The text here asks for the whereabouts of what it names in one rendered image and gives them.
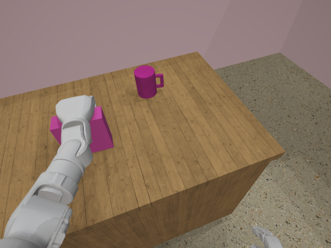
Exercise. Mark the robot left hand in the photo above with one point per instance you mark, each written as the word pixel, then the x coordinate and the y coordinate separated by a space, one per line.
pixel 76 107

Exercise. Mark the left robot upper arm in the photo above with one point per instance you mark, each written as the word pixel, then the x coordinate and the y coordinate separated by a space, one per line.
pixel 42 223

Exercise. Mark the robot right hand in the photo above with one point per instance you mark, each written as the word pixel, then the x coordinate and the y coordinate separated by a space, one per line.
pixel 267 237

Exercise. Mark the sponge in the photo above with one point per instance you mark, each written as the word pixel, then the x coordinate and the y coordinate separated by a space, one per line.
pixel 100 132

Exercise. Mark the left robot forearm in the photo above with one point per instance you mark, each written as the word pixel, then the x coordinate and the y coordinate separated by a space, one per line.
pixel 60 181

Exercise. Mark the table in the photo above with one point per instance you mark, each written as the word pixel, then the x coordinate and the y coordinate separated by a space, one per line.
pixel 181 159

